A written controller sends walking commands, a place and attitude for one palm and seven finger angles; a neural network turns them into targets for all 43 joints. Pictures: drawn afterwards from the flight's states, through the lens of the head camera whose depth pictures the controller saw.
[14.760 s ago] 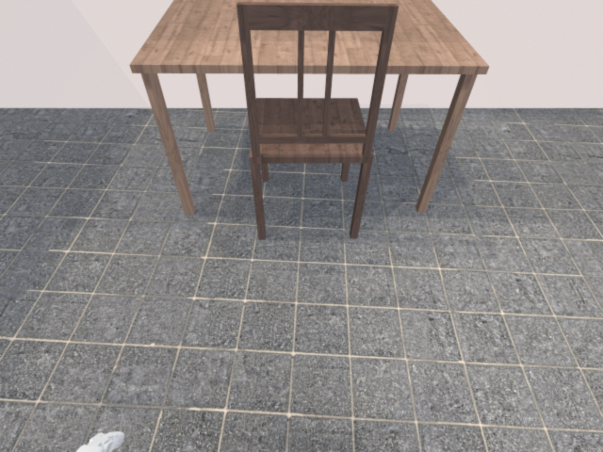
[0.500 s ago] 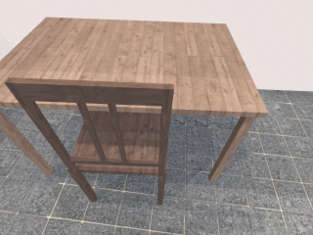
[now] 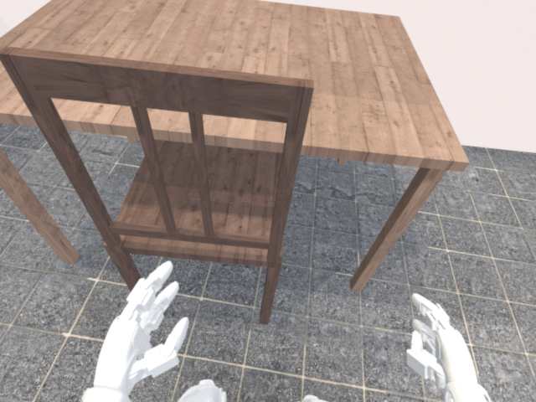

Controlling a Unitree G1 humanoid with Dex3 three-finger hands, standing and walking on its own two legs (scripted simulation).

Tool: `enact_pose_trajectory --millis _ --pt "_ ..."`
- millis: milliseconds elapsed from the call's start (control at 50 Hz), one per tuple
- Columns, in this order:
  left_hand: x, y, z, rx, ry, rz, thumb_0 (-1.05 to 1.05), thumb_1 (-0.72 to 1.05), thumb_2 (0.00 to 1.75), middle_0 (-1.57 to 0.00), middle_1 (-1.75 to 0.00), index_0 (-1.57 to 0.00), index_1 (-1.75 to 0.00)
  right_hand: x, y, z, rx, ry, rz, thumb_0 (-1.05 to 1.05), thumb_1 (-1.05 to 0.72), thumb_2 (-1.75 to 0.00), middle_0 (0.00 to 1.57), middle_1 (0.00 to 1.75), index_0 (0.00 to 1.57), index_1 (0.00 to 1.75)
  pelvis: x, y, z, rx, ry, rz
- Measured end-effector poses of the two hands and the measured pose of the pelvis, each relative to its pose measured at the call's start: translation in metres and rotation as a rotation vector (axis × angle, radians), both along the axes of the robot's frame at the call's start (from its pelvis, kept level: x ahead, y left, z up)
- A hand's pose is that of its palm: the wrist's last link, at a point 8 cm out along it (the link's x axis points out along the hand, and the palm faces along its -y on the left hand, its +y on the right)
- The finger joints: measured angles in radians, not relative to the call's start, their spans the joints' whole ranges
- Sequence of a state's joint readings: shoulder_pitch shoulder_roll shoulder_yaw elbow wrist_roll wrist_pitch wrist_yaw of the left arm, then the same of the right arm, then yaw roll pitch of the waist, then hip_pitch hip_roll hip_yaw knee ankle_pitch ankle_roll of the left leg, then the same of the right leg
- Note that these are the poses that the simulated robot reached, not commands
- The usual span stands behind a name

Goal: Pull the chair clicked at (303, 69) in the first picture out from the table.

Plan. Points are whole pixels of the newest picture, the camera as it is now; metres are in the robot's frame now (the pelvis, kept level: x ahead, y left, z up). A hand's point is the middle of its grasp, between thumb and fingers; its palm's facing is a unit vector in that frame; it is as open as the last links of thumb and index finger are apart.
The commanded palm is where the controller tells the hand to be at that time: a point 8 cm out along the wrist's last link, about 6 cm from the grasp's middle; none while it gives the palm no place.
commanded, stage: raise the hand toward the chair's back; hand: left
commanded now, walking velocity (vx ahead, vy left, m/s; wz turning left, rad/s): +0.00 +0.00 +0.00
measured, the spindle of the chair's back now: (158, 180) +0.49 +0.24 +0.00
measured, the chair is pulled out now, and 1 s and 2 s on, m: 0.00 0.00 0.00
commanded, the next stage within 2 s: aim the fingers beside a spindle in 1.70 s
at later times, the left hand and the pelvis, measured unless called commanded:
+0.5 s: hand (135, 316) +0.23 +0.19 +0.02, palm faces +0.09 -0.99 -0.05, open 13.4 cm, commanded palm +0.20 +0.24 +0.02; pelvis +0.00 -0.01 -0.02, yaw +1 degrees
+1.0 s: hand (122, 316) +0.23 +0.21 +0.01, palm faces -0.04 -1.00 -0.05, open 16.8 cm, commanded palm +0.22 +0.28 +0.03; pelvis +0.01 +0.02 -0.01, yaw +2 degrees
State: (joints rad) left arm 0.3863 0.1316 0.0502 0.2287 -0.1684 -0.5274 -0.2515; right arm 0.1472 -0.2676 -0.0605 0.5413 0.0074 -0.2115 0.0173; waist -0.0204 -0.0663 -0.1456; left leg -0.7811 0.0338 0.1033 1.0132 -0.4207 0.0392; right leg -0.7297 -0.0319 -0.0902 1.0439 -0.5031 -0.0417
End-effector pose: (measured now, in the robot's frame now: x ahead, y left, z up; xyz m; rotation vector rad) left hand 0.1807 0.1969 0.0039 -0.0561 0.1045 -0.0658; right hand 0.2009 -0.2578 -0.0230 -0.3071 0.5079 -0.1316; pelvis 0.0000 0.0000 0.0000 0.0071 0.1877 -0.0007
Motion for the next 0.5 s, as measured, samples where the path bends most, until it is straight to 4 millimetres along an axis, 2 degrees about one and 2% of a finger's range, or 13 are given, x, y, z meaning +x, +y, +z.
enact_pose_trajectory --millis 60,100,140,200,240,300,340,400,500 --pt "-0.036 0.019 -0.026 0.050 0.076 0.095 0.01 0.56 0.75 -0.17 -0.25 -0.17 -0.25 0.016 0.004 -0.010 -0.020 -0.019 0.059 0.01 -0.91 -0.90 0.20 0.30 0.20 0.30 -0.009 -0.007 -0.017 -0.012 0.022 0.017" --pt "-0.050 0.035 -0.020 0.096 0.037 0.173 0.01 0.51 0.73 -0.17 -0.24 -0.16 -0.24 0.022 0.011 -0.022 -0.018 -0.017 0.091 0.01 -0.91 -0.90 0.20 0.30 0.20 0.30 -0.013 -0.010 -0.027 -0.026 0.034 0.031" --pt "-0.053 0.045 -0.002 0.130 -0.071 0.220 0.02 0.47 0.71 -0.16 -0.23 -0.16 -0.24 0.023 0.021 -0.038 0.001 -0.009 0.117 0.01 -0.91 -0.90 0.20 0.30 0.20 0.30 -0.017 -0.013 -0.034 -0.042 0.041 0.044" --pt "-0.040 0.041 0.028 0.141 -0.242 0.178 0.02 0.40 0.68 -0.15 -0.22 -0.14 -0.22 0.015 0.037 -0.062 0.053 0.019 0.142 0.01 -0.91 -0.90 0.20 0.30 0.20 0.30 -0.022 -0.014 -0.040 -0.059 0.047 0.057" --pt "-0.023 0.030 0.035 0.135 -0.275 0.077 0.01 0.35 0.66 -0.14 -0.21 -0.13 -0.22 0.004 0.046 -0.075 0.093 0.051 0.136 0.01 -0.91 -0.90 0.20 0.30 0.20 0.30 -0.023 -0.014 -0.042 -0.063 0.052 0.060" --pt "0.007 0.013 0.019 0.115 -0.146 -0.084 0.01 0.28 0.63 -0.13 -0.20 -0.13 -0.21 -0.020 0.051 -0.090 0.147 0.121 0.083 0.01 -0.90 -0.90 0.21 0.30 0.20 0.30 -0.023 -0.013 -0.039 -0.057 0.059 0.053" --pt "0.021 0.008 0.003 0.082 -0.009 -0.125 0.01 0.23 0.61 -0.13 -0.19 -0.13 -0.20 -0.037 0.049 -0.094 0.164 0.175 0.030 0.01 -0.90 -0.90 0.21 0.30 0.21 0.30 -0.020 -0.012 -0.034 -0.047 0.059 0.044" --pt "0.028 0.018 -0.005 0.042 0.107 -0.040 0.01 0.16 0.58 -0.13 -0.18 -0.13 -0.19 -0.059 0.037 -0.091 0.157 0.241 -0.056 0.02 -0.90 -0.90 0.21 0.30 0.21 0.30 -0.011 -0.010 -0.025 -0.039 0.061 0.027" --pt "0.023 0.048 0.025 0.108 -0.007 0.155 0.01 0.05 0.53 -0.12 -0.17 -0.11 -0.17 -0.075 0.014 -0.083 0.092 0.309 -0.125 0.02 -0.90 -0.90 0.21 0.30 0.20 0.30 0.005 -0.006 -0.015 -0.037 0.073 0.020"
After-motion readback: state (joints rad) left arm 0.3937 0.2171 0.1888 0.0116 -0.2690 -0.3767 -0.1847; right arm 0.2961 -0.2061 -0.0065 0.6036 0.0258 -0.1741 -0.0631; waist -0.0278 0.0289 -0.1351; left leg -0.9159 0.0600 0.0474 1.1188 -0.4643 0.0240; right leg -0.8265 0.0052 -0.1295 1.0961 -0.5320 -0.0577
